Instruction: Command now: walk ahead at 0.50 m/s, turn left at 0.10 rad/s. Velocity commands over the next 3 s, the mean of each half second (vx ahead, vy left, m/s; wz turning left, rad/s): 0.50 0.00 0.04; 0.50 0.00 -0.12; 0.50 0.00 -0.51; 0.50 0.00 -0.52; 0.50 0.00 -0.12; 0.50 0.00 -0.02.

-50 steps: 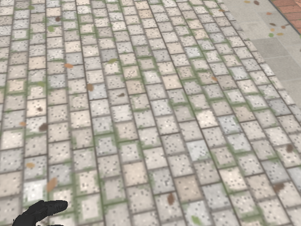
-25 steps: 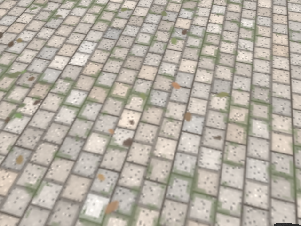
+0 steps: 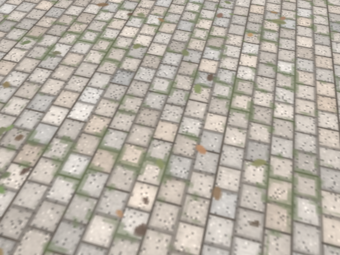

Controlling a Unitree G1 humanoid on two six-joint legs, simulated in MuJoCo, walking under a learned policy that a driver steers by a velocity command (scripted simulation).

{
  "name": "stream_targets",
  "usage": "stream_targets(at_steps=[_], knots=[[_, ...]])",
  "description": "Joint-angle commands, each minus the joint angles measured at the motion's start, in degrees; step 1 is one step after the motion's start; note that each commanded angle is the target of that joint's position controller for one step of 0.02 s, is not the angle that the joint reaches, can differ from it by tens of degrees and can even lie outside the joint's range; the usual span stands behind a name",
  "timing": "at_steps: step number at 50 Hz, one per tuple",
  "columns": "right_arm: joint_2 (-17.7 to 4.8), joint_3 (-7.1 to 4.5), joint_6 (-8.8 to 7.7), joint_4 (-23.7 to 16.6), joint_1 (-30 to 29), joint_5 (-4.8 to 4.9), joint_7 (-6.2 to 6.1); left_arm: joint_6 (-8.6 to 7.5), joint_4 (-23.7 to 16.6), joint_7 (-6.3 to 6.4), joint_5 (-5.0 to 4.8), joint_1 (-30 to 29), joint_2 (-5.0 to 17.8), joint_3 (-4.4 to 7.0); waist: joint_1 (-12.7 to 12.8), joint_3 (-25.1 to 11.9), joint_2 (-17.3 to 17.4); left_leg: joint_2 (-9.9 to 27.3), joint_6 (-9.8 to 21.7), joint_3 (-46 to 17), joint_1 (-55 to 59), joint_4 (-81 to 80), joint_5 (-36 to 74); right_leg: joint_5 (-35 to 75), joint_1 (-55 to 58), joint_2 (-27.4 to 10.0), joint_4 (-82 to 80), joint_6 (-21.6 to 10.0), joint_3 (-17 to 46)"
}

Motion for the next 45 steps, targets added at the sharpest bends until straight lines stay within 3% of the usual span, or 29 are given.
stream_targets(at_steps=[1, 4, 6, 7, 8, 9, 10, 11, 12, 13, 14, 16, 18, 24, 27, 29, 31, 32, 33, 34, 35, 36, 37, 38, 39, 41, 43, 45], knots=[[-10.07, -2.75, -0.38, -1.07, 2.09, 0.39, -0.4, -1.29, -5.45, -0.91, -0.35, -7.82, 3.52, 0.42, -1.49, 2.86, 6.37, 16.07, 8.23, -6.98, -1.23, -3.88, 12.88, 2.18, 1.35, 1.83, -5.41, -1.07, -1.09], [-10.65, -3.1, 0.44, 0.5, 2.97, 0.67, -0.78, -1.75, -6.36, -1.84, -0.27, -8.06, 4.56, 0.66, -0.54, 2.76, 7.21, 18.8, 7.04, -8.34, 4.81, -0.2, 18.16, -3.96, 1.13, 2.71, -8.66, -3.58, -0.93], [-11.35, -3.3, 0.98, 0.8, 1.89, 0.67, -1.06, -1.96, -5.41, -1.89, -0.14, -3.68, 6.09, 1.34, 2.19, 0.08, 8.62, 18.38, 5.59, -7.78, 6.48, 4.96, 30.64, -8.3, 8.12, 4.99, -9.62, -5.5, -3.02], [-11.06, -3.07, 1.32, 0.74, 0.9, 0.55, -1.17, -2.01, -3.46, -1.53, 0.04, 3.01, 7.79, 2.39, 5.91, -4.19, 8.14, 15.87, 4.26, -5.71, 5.39, 12.91, 39.39, -7.45, 17.72, 6.99, -10.86, -7.08, -4.98], [-9.1, -2.1, 1.45, 0.13, 1.24, -0.06, -1.37, -1.97, -1.32, -1.03, 0.46, 12.35, 10.86, 3.5, 9.7, -11.86, 6.12, 12.88, 2.32, -3.31, -1.92, 25.92, 34.57, -4.39, 33.63, 2.73, -8.0, -9.86, -0.98], [-3.86, -0.49, 0.49, -1.23, 8.41, -0.18, -1.01, -1.66, -0.39, -0.68, 1.26, 18.87, 16.46, 4.92, 8.15, -21.2, -6.8, 4.2, -2.47, -0.32, -24.78, 49.07, 11.28, -12.3, 56.93, -11.94, -9.36, -19.09, 24.08], [-4.57, -0.27, -0.65, -0.52, 7.37, 0.17, -0.75, -1.44, 0.51, -0.96, -0.06, 20.73, 12.6, 3.91, 9.53, -24.56, -12.15, 0.08, -3.13, -6.85, -35.12, 58.53, -19.7, -21.14, 61.82, -15.47, -18.98, -22.01, 41.01], [-9.06, -1.43, -1.36, -1.67, 2.26, 1.63, -0.27, -1.31, 0.11, -0.75, -0.67, 17.24, 9.71, 2.88, 9.86, -15.63, -7.33, 3.9, -2.52, -8.31, -41.4, 62.84, -17.74, -27.5, 56.16, -14.04, -20.44, -18.96, 34.41], [-9.3, -1.31, -1.74, -2.89, -2.19, 1.92, -0.17, -1.01, -0.69, -0.46, -0.33, 13.37, 8.25, 2.45, 8.83, -9.54, -3.03, 7.11, -1.95, -5.92, -42.01, 61.01, -12.58, -26.36, 47.9, -11.94, -21.5, -16.9, 26.96], [-8.87, -1.36, -1.78, -3.46, -4.71, 1.09, -0.28, -0.86, -1.04, -0.44, 0.21, 10.05, 7.0, 1.98, 7.14, -4.66, -0.33, 9.36, -2.02, -4.5, -40.57, 56.8, -8.45, -21.74, 39.47, -9.84, -23.38, -16.17, 21.66], [-8.57, -1.68, -1.33, -3.18, -4.35, 0.48, -0.42, -1.11, -1.46, -0.48, 0.87, 8.03, 5.37, 1.4, 5.14, -2.83, -0.95, 11.25, -2.12, -4.78, -37.07, 53.35, -5.49, -17.1, 33.93, -7.93, -25.1, -15.46, 17.99], [-6.37, -1.37, -0.21, -2.14, -1.44, 0.37, -0.51, -1.6, -1.24, -0.56, 0.84, 7.01, 5.3, 1.35, 3.04, -2.72, -2.35, 12.16, -3.03, -4.24, -32.54, 50.35, -3.46, -11.63, 28.95, -6.43, -27.92, -16.06, 13.79], [-5.3, -1.04, 0.38, -2.62, -2.76, 0.01, -0.79, -2.05, -0.4, -0.29, 0.47, 7.46, 6.7, 1.72, 2.58, -1.43, -1.65, 12.72, -4.33, -3.47, -33.72, 46.13, -0.63, -6.48, 27.25, -6.12, -29.87, -16.81, 9.93], [-2.88, 0.05, -0.63, -5.04, -14.34, 0.09, 0.06, -1.22, 1.76, 0.83, -0.34, 11.67, 8.81, 2.26, 6.38, 0.82, -0.12, 10.84, -5.38, -0.62, -32.62, 24.08, 17.53, -2.54, 29.43, -2.93, -30.94, -13.92, 1.32], [-3.11, 0.13, -1.08, -6.44, -19.06, 0.63, 0.94, -0.41, 3.5, 0.91, -0.77, 15.18, 9.51, 2.46, 8.25, 1.99, -0.24, 9.62, -4.84, -0.3, -32.74, 18.66, 18.68, -3.81, 34.04, -5.0, -29.59, -13.75, 2.01], [-3.84, -0.05, -1.35, -7.34, -20.63, 0.73, 1.57, 0.33, 4.33, 1.11, -0.97, 15.95, 9.89, 2.7, 8.0, 2.54, -0.66, 9.2, -3.56, -0.83, -33.65, 16.23, 15.55, -2.22, 38.25, -7.01, -27.54, -13.09, 2.84], [-5.07, -0.46, -1.55, -7.28, -19.28, 0.61, 1.98, 0.97, 4.73, 1.41, -1.07, 15.47, 10.55, 3.06, 6.36, 1.65, -1.38, 8.41, -1.99, -0.54, -31.18, 14.7, 11.23, 2.69, 41.3, -8.35, -24.42, -12.06, 3.32], [-6.13, -0.98, -1.63, -6.52, -16.23, 0.46, 1.96, 1.24, 4.64, 1.55, -1.1, 14.46, 11.0, 3.2, 4.3, -0.16, -1.88, 7.08, -1.0, 0.68, -26.44, 13.82, 9.59, 10.09, 41.83, -7.87, -20.72, -11.29, 2.63], [-7.93, -2.1, -1.63, -4.4, -9.36, 0.2, 1.7, 1.56, 4.49, 1.67, -1.05, 13.48, 10.46, 2.96, 0.5, -4.38, -1.2, 5.36, 0.5, 2.41, -16.69, 12.37, 9.97, 17.81, 40.57, -5.48, -12.48, -9.95, 0.47], [-11.11, -3.44, -1.48, -1.96, 0.1, -0.14, 1.15, 1.59, 3.74, 1.8, -0.23, 13.86, 8.03, 1.94, -3.26, -11.82, 1.1, 8.99, 2.99, -1.06, -1.12, 14.72, 11.38, 13.32, 33.35, -2.51, 0.58, -8.05, -1.84], [-17.33, -4.87, -1.1, -1.0, 6.07, -1.06, 0.79, 0.53, 2.04, 1.39, 0.35, 20.16, 2.22, 0.0, -1.93, -20.63, 13.71, 23.66, 11.93, -25.63, 22.1, 13.62, 4.0, -8.13, 10.07, 6.12, 23.53, -3.77, -4.9], [-13.59, -3.91, -0.83, -0.48, 7.78, 0.01, 0.93, -0.73, 2.92, 1.07, 0.03, 18.99, 3.2, 0.02, -3.08, -24.1, 18.09, 27.11, 14.49, -41.22, 25.26, 4.8, -3.3, -37.35, 0.41, 9.55, 32.87, -3.34, 2.23], [-10.82, -2.76, -0.87, -0.8, 4.08, 0.27, 0.89, -1.62, 1.49, 0.55, -1.63, 14.34, 8.15, 1.39, -3.03, -15.63, 13.69, 25.51, 11.77, -34.78, 19.19, 3.41, -7.72, -35.45, -5.28, 5.88, 36.93, -4.32, 4.2], [-9.22, -2.28, -0.81, -1.59, -0.02, 0.03, 0.69, -1.9, 0.56, 0.46, -2.29, 10.53, 8.18, 1.34, -1.85, -9.75, 9.96, 23.76, 9.95, -26.8, 11.11, 2.36, -5.58, -30.42, -5.57, 2.95, 35.56, -4.9, 2.74], [-7.49, -1.75, -0.93, -1.68, -3.45, -0.36, 0.79, -1.66, 0.4, 0.6, -1.66, 8.82, 7.64, 1.42, -0.22, -5.21, 7.14, 21.62, 9.01, -21.1, 3.32, 0.06, -1.75, -26.22, -3.88, 0.98, 31.88, -4.69, 2.01], [-5.35, -1.25, -1.85, -1.58, -7.03, -0.99, 0.92, 0.04, 1.55, 0.87, -1.31, 11.32, 6.22, 1.76, 3.0, -2.92, 9.35, 18.99, 7.71, -13.89, -5.17, -3.83, 3.86, -21.11, 2.65, -1.27, 27.8, -3.91, 3.08], [-5.89, -1.57, -2.75, -0.51, -7.33, -1.11, 0.84, 1.4, 1.97, 1.15, -1.31, 12.29, 4.37, 1.6, 4.04, -1.7, 8.62, 18.68, 8.09, -8.64, -8.19, -6.35, 8.69, -18.13, 3.31, -1.13, 26.31, -2.83, 3.57], [-6.75, -1.92, -3.1, 0.7, -6.52, -1.49, 0.38, 1.81, 0.97, 1.39, -1.1, 9.84, 4.06, 1.77, 3.78, -0.16, 6.98, 18.73, 8.06, -4.67, -7.67, -7.51, 12.52, -13.24, 0.03, -0.82, 22.26, -1.9, 4.93]])
Next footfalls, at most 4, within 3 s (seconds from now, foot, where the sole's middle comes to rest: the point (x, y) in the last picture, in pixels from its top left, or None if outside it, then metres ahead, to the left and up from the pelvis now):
0.16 right None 0.28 -0.15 -0.78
0.68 left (137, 233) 0.57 0.10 -0.78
1.22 right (194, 172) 0.85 -0.16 -0.78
1.68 left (169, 117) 1.18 -0.06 -0.78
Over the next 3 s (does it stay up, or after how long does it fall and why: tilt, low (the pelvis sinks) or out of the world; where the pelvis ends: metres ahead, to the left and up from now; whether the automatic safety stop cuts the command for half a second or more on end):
stays up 1.56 -0.49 0.00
